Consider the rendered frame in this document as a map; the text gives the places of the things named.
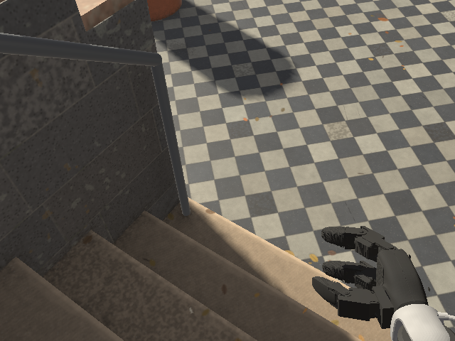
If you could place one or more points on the stairs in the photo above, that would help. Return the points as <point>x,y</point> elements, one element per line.
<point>199,277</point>

